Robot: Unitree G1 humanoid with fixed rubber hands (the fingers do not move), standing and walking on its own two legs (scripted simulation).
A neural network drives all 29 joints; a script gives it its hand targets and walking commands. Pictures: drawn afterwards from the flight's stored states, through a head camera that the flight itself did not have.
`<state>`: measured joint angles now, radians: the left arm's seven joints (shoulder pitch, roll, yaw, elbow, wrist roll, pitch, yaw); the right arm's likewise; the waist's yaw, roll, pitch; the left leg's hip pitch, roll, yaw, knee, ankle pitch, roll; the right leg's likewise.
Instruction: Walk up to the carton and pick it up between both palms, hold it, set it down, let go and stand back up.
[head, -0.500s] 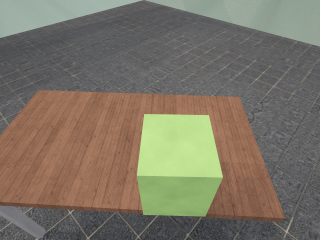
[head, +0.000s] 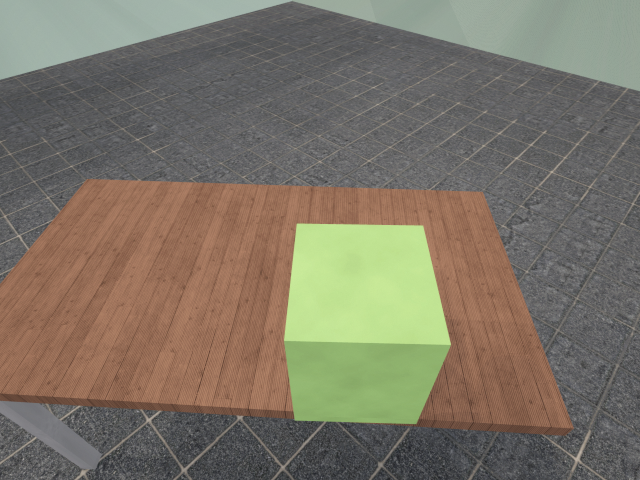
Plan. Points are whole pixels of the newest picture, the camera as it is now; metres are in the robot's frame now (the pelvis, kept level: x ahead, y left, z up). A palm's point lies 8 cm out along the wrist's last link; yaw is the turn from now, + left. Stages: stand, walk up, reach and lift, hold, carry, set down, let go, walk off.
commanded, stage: stand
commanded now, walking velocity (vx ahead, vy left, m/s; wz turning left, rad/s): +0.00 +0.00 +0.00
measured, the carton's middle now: (357, 325) +0.39 -0.03 -0.07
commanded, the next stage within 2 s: none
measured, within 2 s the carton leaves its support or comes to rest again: neither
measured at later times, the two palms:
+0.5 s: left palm out of the picture +0.03 +0.25 -0.13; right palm out of the picture +0.03 -0.25 -0.13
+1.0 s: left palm out of the picture +0.01 +0.25 -0.13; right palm out of the picture +0.01 -0.24 -0.13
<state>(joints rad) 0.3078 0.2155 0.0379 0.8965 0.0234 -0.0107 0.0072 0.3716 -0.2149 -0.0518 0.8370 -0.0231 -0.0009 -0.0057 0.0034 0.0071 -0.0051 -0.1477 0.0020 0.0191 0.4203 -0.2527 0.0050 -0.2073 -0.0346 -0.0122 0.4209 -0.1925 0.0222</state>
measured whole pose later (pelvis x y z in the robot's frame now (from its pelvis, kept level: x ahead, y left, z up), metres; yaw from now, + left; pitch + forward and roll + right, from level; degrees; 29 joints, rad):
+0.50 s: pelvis +0.01 +0.00 +0.00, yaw +0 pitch -2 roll +0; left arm 0.29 0.21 0.02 1.01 0.02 -0.01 0.02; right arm 0.34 -0.23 -0.03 0.92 -0.02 -0.01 -0.03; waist 0.00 0.01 0.01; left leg -0.11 0.00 0.02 0.38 -0.24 0.01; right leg -0.17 -0.04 -0.01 0.39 -0.18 0.03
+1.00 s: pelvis +0.00 +0.01 +0.00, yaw +0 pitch -2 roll +0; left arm 0.29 0.20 0.00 1.06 0.01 0.00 0.03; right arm 0.33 -0.22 -0.02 0.99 -0.02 -0.01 -0.03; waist 0.00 0.01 0.03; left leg -0.10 -0.01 0.02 0.38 -0.24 0.01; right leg -0.16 -0.04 -0.01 0.38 -0.18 0.03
